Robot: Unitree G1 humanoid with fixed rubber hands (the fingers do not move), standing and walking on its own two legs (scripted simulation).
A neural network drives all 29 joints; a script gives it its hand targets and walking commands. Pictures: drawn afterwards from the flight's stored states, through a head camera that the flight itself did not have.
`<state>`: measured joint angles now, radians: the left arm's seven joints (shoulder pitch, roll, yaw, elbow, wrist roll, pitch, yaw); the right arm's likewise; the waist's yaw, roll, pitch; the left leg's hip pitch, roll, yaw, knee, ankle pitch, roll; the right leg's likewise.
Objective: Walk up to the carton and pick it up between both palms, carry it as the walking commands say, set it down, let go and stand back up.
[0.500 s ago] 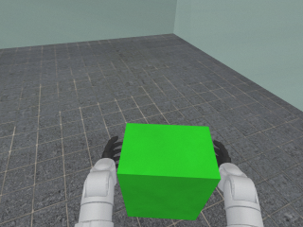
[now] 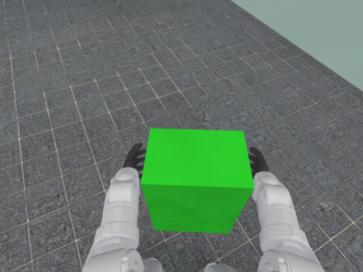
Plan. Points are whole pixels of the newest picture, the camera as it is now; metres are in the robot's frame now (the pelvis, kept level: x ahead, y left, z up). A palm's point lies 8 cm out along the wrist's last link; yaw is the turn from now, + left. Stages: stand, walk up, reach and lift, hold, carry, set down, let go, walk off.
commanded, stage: set down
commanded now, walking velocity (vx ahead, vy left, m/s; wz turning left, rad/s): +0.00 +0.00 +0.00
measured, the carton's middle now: (193, 186) +0.32 +0.00 -0.07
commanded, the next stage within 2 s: none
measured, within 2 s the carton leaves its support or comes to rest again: neither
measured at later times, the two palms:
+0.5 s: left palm (142, 181) +0.34 +0.14 -0.10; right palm (251, 188) +0.34 -0.17 -0.10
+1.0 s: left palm (138, 186) +0.37 +0.16 -0.18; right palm (235, 192) +0.37 -0.15 -0.19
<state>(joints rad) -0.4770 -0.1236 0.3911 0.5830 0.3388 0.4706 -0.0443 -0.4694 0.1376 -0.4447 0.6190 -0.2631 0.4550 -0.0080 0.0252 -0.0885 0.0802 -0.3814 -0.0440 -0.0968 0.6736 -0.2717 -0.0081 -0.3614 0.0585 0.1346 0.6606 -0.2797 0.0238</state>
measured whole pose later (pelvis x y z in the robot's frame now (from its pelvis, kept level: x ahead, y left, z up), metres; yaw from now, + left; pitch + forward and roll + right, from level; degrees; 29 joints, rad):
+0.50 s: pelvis +0.02 +0.00 -0.04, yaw +0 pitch +23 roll +0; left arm -0.36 -0.16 0.31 0.54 0.20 0.22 0.03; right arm -0.36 0.08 -0.35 0.58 -0.15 0.21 0.01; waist 0.00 -0.03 -0.14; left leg -0.94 -0.06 -0.09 0.90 -0.35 -0.01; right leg -0.94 0.07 0.15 0.91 -0.36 0.04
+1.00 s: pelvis -0.01 -0.01 -0.12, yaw +2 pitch +32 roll -1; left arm -0.57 -0.05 0.36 0.61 0.12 0.23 0.01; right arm -0.55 0.08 -0.31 0.62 -0.11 0.23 -0.12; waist 0.00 0.00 -0.21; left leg -1.41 -0.10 -0.14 1.31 -0.46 -0.05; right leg -1.39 0.10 0.09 1.31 -0.49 0.03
